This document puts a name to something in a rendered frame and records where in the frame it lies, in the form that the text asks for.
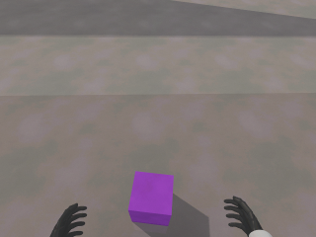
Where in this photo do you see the robot left hand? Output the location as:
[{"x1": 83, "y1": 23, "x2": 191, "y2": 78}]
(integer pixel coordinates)
[{"x1": 49, "y1": 203, "x2": 87, "y2": 237}]

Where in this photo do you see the robot right hand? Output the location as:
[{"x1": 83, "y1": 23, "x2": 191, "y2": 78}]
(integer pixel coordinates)
[{"x1": 223, "y1": 196, "x2": 263, "y2": 237}]

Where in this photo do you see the carton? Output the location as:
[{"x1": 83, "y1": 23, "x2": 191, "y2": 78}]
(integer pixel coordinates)
[{"x1": 128, "y1": 171, "x2": 174, "y2": 226}]

